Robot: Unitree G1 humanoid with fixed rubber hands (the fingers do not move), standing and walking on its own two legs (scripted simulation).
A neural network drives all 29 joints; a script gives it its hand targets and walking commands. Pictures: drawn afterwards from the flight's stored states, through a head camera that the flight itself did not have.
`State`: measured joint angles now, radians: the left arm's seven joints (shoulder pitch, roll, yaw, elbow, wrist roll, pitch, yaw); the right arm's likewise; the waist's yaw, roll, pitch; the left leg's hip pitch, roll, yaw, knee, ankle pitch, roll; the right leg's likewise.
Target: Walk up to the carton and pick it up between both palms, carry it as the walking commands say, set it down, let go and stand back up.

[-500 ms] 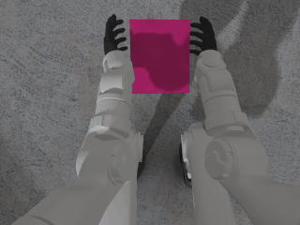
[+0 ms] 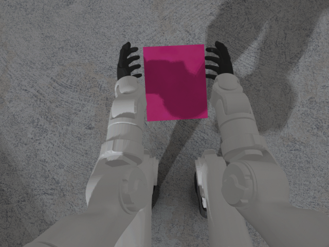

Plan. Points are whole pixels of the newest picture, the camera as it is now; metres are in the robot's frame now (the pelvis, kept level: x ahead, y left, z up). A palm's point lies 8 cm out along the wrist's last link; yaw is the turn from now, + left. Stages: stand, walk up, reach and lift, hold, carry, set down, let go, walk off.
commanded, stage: reach and lift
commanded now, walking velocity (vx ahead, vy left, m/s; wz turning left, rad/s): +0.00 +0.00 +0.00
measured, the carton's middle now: (172, 88) +0.48 +0.01 -0.15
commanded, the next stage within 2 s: none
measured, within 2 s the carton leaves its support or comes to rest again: neither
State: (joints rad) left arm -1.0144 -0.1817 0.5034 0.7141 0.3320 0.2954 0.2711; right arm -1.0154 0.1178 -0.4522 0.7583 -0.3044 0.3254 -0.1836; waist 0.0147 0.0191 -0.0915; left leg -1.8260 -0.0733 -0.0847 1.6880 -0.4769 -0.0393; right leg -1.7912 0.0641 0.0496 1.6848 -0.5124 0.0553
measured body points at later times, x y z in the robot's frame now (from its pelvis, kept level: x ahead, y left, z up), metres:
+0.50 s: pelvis +0.02 +0.00 +0.06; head +0.21 +0.01 +0.47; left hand +0.47 +0.12 +0.02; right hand +0.47 -0.10 +0.01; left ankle +0.12 +0.12 -0.49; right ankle +0.11 -0.14 -0.49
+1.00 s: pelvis +0.04 +0.00 +0.13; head +0.19 +0.00 +0.55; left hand +0.45 +0.12 +0.09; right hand +0.45 -0.11 +0.09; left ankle +0.12 +0.12 -0.49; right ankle +0.11 -0.14 -0.49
